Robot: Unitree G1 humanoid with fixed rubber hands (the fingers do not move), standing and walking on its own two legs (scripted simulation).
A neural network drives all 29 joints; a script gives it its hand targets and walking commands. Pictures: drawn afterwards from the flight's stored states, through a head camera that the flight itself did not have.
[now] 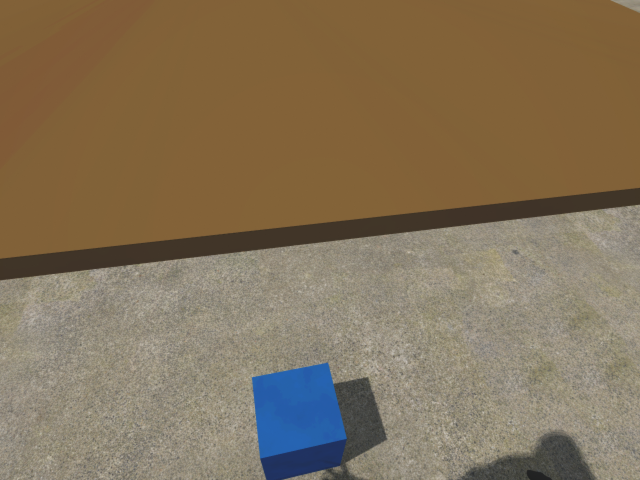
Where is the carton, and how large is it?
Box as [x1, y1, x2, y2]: [252, 363, 346, 479]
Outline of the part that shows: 327,363 252,377 260,459 266,479 282,479 339,465 346,437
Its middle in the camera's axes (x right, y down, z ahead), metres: -0.06 +0.51 +1.08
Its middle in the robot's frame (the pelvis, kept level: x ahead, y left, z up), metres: +0.42 +0.03 -0.66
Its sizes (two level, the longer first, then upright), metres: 0.210 0.200 0.250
